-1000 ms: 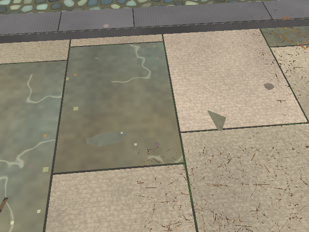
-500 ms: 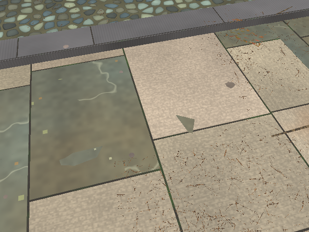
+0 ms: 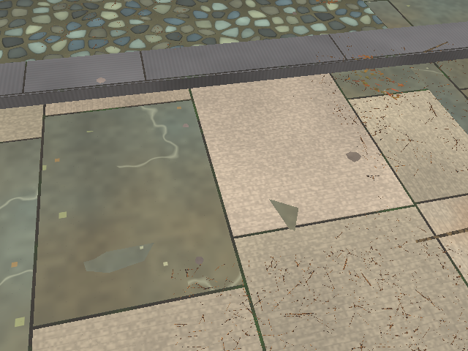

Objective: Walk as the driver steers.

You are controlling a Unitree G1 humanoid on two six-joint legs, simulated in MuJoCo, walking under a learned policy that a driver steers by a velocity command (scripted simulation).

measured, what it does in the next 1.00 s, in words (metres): walks ahead: right foot, then left foot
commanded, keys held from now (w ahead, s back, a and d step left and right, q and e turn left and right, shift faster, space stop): w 1.00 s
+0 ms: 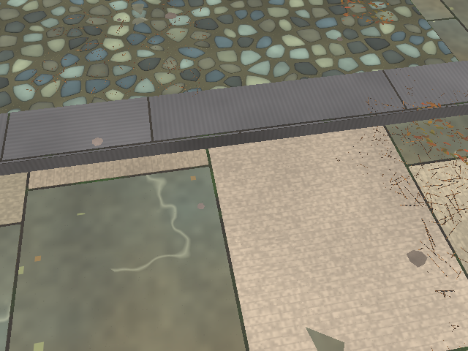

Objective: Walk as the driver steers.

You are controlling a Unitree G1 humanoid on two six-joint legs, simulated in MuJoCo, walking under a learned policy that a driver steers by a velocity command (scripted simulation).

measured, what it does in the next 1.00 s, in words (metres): walks ahead: right foot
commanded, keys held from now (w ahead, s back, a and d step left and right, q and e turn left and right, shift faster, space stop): w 0.58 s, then w+q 0.42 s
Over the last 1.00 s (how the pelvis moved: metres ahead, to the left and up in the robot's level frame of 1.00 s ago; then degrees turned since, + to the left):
0.55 0.02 -0.02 0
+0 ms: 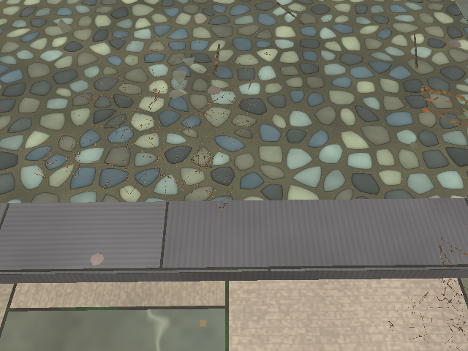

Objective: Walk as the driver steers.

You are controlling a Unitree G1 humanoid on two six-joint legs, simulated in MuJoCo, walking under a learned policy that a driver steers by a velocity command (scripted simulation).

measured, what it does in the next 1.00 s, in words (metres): walks ahead, turning left: left foot, then right foot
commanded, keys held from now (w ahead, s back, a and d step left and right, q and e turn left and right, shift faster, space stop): w+q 0.90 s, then w+e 0.10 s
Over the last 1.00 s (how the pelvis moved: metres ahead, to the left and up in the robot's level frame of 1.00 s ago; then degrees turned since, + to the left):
0.53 -0.03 0.01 10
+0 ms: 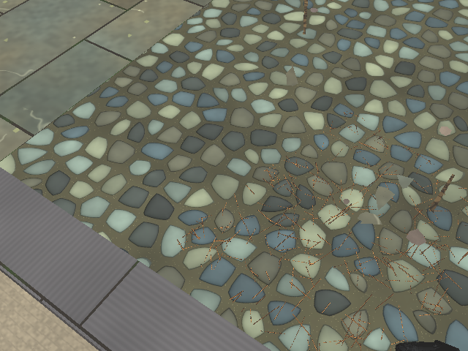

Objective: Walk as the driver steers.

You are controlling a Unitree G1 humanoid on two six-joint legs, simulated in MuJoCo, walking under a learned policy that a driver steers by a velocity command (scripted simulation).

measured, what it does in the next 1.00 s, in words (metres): climbs, turning right: left foot 0.04 m higher, then right foot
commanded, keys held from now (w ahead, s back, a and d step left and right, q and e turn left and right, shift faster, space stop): w+e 1.00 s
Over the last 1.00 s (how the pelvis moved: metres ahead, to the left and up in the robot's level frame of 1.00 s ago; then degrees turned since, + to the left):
0.51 0.10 0.01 34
